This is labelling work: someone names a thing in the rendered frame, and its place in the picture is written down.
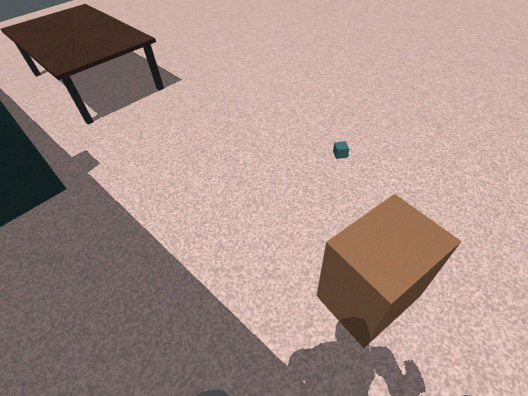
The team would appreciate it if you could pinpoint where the coffee table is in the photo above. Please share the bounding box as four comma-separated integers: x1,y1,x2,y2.
1,4,164,125

